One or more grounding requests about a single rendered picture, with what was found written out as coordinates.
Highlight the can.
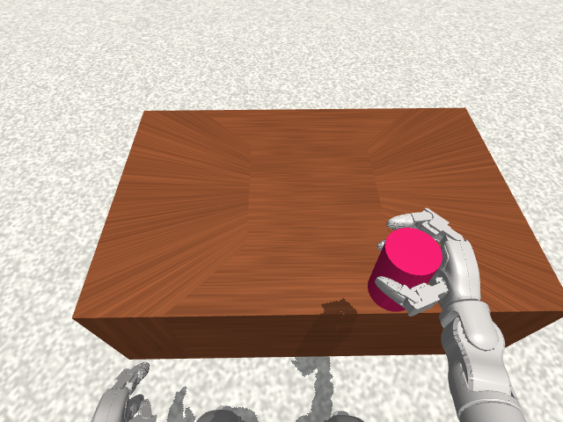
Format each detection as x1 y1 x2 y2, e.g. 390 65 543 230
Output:
368 228 442 312

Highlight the left robot hand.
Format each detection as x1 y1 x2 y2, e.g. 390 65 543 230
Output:
91 362 157 422

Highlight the right robot arm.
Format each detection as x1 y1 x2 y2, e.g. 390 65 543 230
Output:
439 299 526 422

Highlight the right robot hand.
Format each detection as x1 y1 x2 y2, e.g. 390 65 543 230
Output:
375 208 481 317

